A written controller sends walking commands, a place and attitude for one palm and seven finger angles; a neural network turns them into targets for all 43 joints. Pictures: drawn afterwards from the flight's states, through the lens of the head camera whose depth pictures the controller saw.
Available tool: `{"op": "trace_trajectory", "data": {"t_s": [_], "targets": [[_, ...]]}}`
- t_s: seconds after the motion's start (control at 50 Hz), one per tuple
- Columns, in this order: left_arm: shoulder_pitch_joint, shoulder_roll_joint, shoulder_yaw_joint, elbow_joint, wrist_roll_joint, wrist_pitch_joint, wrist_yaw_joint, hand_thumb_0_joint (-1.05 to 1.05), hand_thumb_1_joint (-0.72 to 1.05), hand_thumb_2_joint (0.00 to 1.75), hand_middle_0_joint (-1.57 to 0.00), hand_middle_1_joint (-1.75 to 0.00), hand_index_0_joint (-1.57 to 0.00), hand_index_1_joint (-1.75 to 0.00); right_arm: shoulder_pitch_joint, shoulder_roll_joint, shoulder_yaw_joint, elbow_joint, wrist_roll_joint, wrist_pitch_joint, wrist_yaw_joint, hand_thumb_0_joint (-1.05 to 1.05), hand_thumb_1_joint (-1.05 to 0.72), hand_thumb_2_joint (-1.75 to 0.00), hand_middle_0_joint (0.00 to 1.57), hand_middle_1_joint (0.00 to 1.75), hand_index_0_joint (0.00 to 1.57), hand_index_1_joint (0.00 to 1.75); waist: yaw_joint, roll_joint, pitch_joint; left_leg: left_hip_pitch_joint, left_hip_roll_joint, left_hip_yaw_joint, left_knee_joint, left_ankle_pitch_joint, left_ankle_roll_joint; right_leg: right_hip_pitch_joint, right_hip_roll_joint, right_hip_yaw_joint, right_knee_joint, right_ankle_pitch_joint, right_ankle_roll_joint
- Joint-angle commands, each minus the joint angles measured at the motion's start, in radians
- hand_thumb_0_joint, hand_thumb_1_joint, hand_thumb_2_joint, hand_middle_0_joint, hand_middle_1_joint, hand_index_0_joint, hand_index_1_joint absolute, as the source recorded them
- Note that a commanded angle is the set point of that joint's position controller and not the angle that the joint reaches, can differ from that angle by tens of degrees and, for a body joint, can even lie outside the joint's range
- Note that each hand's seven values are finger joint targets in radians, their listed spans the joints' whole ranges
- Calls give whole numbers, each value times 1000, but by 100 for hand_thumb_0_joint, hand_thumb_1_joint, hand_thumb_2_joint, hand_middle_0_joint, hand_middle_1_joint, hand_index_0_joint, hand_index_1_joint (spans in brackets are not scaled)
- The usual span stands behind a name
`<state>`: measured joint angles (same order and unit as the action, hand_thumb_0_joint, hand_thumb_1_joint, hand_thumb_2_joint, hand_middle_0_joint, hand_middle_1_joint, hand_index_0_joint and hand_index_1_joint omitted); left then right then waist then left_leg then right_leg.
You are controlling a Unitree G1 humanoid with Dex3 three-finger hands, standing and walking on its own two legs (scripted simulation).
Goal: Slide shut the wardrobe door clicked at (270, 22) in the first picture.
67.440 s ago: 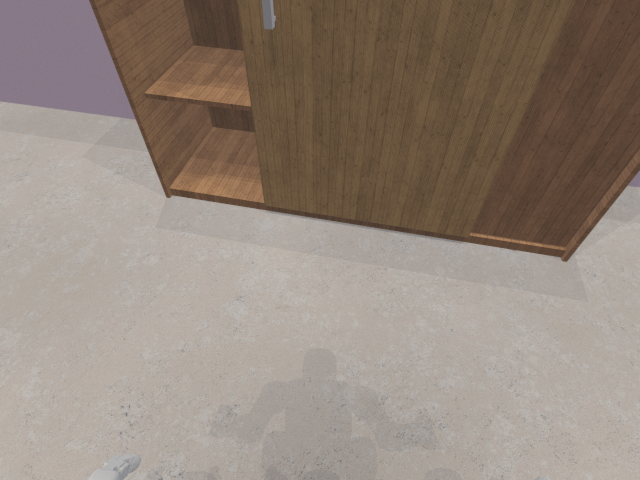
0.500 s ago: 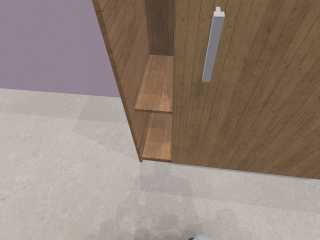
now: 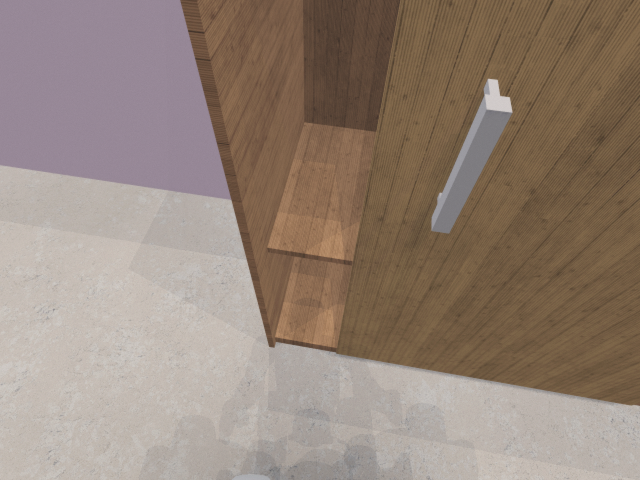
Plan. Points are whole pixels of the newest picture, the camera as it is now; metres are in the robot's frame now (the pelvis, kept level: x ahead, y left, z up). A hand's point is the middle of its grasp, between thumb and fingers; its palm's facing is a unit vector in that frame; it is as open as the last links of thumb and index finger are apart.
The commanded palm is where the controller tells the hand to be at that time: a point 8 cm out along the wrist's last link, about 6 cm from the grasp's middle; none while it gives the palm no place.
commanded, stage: come to a stop and stand still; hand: right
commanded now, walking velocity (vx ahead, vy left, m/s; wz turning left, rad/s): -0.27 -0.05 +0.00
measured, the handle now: (463, 163) +0.46 -0.12 +0.14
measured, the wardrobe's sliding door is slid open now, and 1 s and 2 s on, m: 0.20 0.20 0.20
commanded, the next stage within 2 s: look again from close up in 1.20 s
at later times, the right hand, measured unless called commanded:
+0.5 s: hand out of the picture +0.04 -0.25 -0.17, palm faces -0.02 +0.97 -0.24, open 7.4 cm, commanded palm none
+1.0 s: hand out of the picture +0.00 -0.17 -0.17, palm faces -0.03 +0.98 -0.21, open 7.4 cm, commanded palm none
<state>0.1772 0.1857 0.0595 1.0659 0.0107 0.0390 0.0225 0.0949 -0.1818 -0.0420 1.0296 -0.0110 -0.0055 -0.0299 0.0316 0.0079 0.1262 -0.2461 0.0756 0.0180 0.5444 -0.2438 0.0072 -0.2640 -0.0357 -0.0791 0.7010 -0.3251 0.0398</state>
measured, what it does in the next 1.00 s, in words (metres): steps on the spot: left foot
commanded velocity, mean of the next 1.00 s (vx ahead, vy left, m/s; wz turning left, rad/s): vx -0.02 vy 0.05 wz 0.00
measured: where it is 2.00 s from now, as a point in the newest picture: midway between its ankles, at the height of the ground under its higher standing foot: outside the picture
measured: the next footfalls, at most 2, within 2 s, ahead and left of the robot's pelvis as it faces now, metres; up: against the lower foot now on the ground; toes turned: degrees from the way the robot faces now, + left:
left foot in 0.58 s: -0.01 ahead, +0.13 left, +0.00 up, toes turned +0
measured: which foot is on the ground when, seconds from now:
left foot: down 0.00-0.18, up 0.20-0.56, down 0.58-1.00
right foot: down 0.00-1.00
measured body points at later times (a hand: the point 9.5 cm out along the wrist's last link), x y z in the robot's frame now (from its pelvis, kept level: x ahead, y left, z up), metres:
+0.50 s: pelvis -0.01 -0.04 +0.00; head +0.04 -0.05 +0.45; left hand +0.03 +0.20 -0.15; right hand +0.05 -0.30 -0.15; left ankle -0.06 +0.12 -0.70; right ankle +0.00 -0.14 -0.74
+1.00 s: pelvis -0.03 +0.01 +0.00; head -0.01 +0.02 +0.45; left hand -0.05 +0.24 -0.16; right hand +0.00 -0.22 -0.16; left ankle -0.05 +0.13 -0.74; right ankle +0.00 -0.14 -0.74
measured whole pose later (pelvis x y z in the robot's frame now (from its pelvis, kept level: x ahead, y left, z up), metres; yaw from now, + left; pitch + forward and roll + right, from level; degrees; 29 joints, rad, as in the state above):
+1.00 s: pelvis -0.03 +0.01 +0.00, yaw +2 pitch -1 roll +0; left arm 0.25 0.17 0.03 1.16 0.02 0.03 0.02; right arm 0.23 -0.16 -0.01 1.13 -0.01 0.00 -0.03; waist 0.03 -0.02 0.06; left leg -0.14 -0.01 -0.03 0.41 -0.25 0.00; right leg -0.21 -0.08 -0.05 0.40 -0.18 0.05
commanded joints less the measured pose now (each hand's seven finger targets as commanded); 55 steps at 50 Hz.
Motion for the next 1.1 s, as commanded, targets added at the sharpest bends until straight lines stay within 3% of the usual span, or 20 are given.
{"op": "trace_trajectory", "data": {"t_s": [0.0, 0.02, 0.1, 0.12, 0.14, 0.16, 0.18, 0.2, 0.26, 0.32, 0.46, 0.5, 0.52, 0.54, 0.56, 0.58, 0.6, 0.68, 0.82, 1.08], "targets": [[9, 111, 40, -65, -6, 27, 9, 0, 90, 90, -20, -30, -20, -30, 92, -216, -63, -43, -18, 28, -32, 0, -90, -90, 20, 30, 20, 30, -62, 208, -142, 205, 279, -180, -147, 969, 215, -169, 38, 105, 335, -235, 0], [24, 102, 40, -66, -6, 29, 4, 0, 90, 90, -20, -30, -20, -30, 51, -216, -69, -62, -18, 30, -29, 0, -90, -90, 20, 30, 20, 30, -37, 164, -141, 210, 254, -135, -145, 917, 203, -165, 32, 94, 295, -214, 5], [69, 128, 35, -68, -2, 11, -6, 0, 90, 90, -20, -30, -20, -30, 0, -222, -75, -83, -10, 33, -28, 0, -90, -90, 20, 30, 20, 30, 4, 225, -179, 243, 172, -52, -18, 785, 106, -42, 6, 42, -168, 54, 15], [106, 160, 37, -51, 3, 3, -5, 0, 90, 90, -20, -30, -20, -30, 12, -197, -66, -83, -1, 37, -27, 0, -90, -90, 20, 30, 20, 30, 19, 123, -198, 160, 121, -26, 55, 584, 51, 108, -13, 43, -329, 340, 8], [108, 251, 50, -62, 15, -13, -3, 0, 90, 90, -20, -30, -20, -30, 87, -152, -51, -87, 7, 44, -21, 0, -90, -90, 20, 30, 20, 30, -3, -203, -261, -66, 5, 30, 220, 98, -22, 291, -230, 283, -333, 768, -72], [105, 296, 55, -84, 14, -10, 11, 0, 90, 90, -20, -30, -20, -30, 123, -111, -36, -86, 14, 50, -27, 0, -90, -90, 20, 30, 20, 30, 8, -391, -282, -138, -74, -26, 473, -454, -42, 265, -396, 416, -325, 1185, -209], [88, 280, 42, -93, 19, 2, 16, 0, 90, 90, -20, -30, -20, -30, 136, -133, -39, -83, 8, 67, -34, 0, -90, -90, 20, 30, 20, 30, 18, -266, -284, -57, -73, -127, 637, -440, -10, 136, -392, 331, -302, 1033, -262], [55, 247, 29, -105, 20, -7, 25, 0, 90, 90, -20, -30, -20, -30, 104, -130, -43, -89, 4, 70, -26, 0, -90, -90, 20, 30, 20, 30, -6, -172, -201, -119, -74, -126, 689, -371, -15, 66, -365, 308, -326, 935, -262], [61, 201, 13, -107, 18, -20, 37, 0, 90, 90, -20, -30, -20, -30, 77, -151, -37, -72, -2, 57, -9, 0, -90, -90, 20, 30, 20, 30, -4, -172, -151, -224, -57, -99, 617, -264, -48, 190, -268, 229, -299, 940, -209], [103, 215, 15, -94, 18, -23, 40, 0, 90, 90, -20, -30, -20, -30, 81, -149, -28, -75, 3, 57, 7, 0, -90, -90, 20, 30, 20, 30, 5, -142, -216, -212, -56, -78, 495, -234, -46, 277, -283, 240, -313, 831, -217], [72, 219, 15, -66, 21, -21, 22, 0, 90, 90, -20, -30, -20, -30, 119, -129, -12, -50, 8, 52, 23, 0, -90, -90, 20, 30, 20, 30, -11, -196, -172, 29, -57, -11, 33, -193, -15, 132, -256, 213, -355, 504, -171], [57, 185, 14, -61, 5, -16, 17, 0, 90, 90, -20, -30, -20, -30, 184, -152, -16, -13, 1, 36, 15, 0, -90, -90, 20, 30, 20, 30, -37, -59, -163, 144, -36, -66, -219, 53, 7, 43, -156, 155, -268, 300, -93], [60, 126, 6, -68, -7, -9, 12, 0, 90, 90, -20, -30, -20, -30, 163, -193, -16, -7, -6, 24, 7, 0, -90, -90, 20, 30, 20, 30, -11, 113, -143, 103, 95, -224, -293, 74, 55, -2, -68, 80, -229, 84, -39], [54, 94, -8, -67, -3, 1, 3, 0, 90, 90, -20, -30, -20, -30, 107, -220, -15, -9, -4, 22, 4, 0, -90, -90, 20, 30, 20, 30, 11, 174, -82, -28, 159, -257, -329, -14, 102, 36, -16, 54, -229, -7, -22], [81, 90, -9, -44, 7, 1, -3, 0, 90, 90, -20, -30, -20, -30, 67, -214, -11, -18, -4, 23, 6, 0, -90, -90, 20, 30, 20, 30, 33, 118, -77, -123, 150, -238, -308, -122, 114, 122, -16, 56, -238, 34, -29], [121, 84, -12, -21, 13, -14, -9, 0, 90, 90, -20, -30, -20, -30, 66, -201, -8, -18, -5, 28, 8, 0, -90, -90, 20, 30, 20, 30, 50, -54, -92, -172, 102, -184, -217, -176, 81, 183, -13, 70, -294, 134, -41], [93, 97, -10, -6, 17, -18, -1, 0, 90, 90, -20, -30, -20, -30, 105, -167, -1, 3, 1, 19, 7, 0, -90, -90, 20, 30, 20, 30, 12, -40, -112, -107, 19, -138, -191, -85, 45, 154, -59, 97, -299, 169, -54], [73, 120, -8, 14, 6, -23, 3, 0, 90, 90, -20, -30, -20, -30, 137, -141, 9, 43, 5, 9, 3, 0, -90, -90, 20, 30, 20, 30, -4, 84, -87, -33, 9, -119, -217, 36, 21, 125, -67, 87, -321, 207, -47], [96, 93, -14, 58, 9, -21, 4, 0, 90, 90, -20, -30, -20, -30, 167, -119, 9, 64, 5, 2, -4, 0, -90, -90, 20, 30, 20, 30, -8, -2, -60, -35, 6, -134, -259, -11, 26, 130, -61, 74, -338, 186, -36], [110, 83, -16, 69, 9, -22, 10, 0, 90, 90, -20, -30, -20, -30, 193, -97, 11, 80, 3, -4, -8, 0, -90, -90, 20, 30, 20, 30, -9, -8, -59, -22, -1, -125, -271, 40, 25, 153, -68, 74, -341, 225, -33]]}}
